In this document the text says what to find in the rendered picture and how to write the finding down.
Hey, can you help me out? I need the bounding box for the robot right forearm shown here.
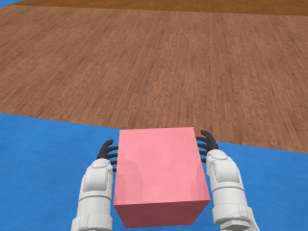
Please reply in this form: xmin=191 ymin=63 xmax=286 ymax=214
xmin=206 ymin=149 xmax=260 ymax=231

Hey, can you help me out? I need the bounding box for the robot left forearm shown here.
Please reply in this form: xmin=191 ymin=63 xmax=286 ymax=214
xmin=70 ymin=158 xmax=114 ymax=231

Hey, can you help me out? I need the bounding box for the left robot hand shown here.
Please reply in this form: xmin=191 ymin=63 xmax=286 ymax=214
xmin=96 ymin=140 xmax=118 ymax=172

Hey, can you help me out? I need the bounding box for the right robot hand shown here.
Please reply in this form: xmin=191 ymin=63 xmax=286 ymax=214
xmin=195 ymin=130 xmax=218 ymax=164

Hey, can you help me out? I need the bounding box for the carton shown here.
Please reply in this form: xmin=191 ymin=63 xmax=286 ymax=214
xmin=114 ymin=127 xmax=211 ymax=229

